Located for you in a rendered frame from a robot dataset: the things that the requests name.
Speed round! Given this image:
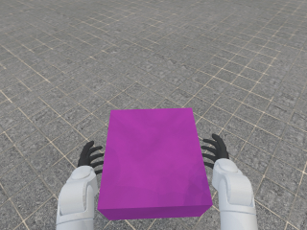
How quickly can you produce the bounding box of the left robot forearm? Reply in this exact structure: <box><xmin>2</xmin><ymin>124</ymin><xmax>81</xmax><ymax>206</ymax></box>
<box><xmin>56</xmin><ymin>165</ymin><xmax>99</xmax><ymax>230</ymax></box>

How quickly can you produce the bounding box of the right robot hand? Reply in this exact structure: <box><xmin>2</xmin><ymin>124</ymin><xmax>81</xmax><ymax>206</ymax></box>
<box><xmin>201</xmin><ymin>133</ymin><xmax>229</xmax><ymax>169</ymax></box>

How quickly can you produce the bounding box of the right robot forearm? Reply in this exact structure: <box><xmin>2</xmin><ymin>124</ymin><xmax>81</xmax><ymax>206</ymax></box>
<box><xmin>211</xmin><ymin>158</ymin><xmax>258</xmax><ymax>230</ymax></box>

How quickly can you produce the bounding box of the carton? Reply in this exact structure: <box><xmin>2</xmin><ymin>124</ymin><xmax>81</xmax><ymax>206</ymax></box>
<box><xmin>97</xmin><ymin>107</ymin><xmax>213</xmax><ymax>220</ymax></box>

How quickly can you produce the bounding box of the left robot hand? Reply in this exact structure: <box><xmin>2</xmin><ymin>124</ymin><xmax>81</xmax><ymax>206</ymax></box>
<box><xmin>77</xmin><ymin>140</ymin><xmax>104</xmax><ymax>175</ymax></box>

